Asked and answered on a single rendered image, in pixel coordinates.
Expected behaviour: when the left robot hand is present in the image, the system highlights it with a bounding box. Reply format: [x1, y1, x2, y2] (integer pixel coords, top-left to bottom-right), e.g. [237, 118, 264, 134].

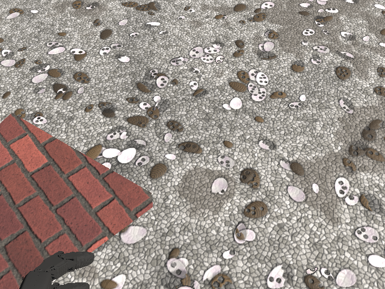
[19, 251, 94, 289]

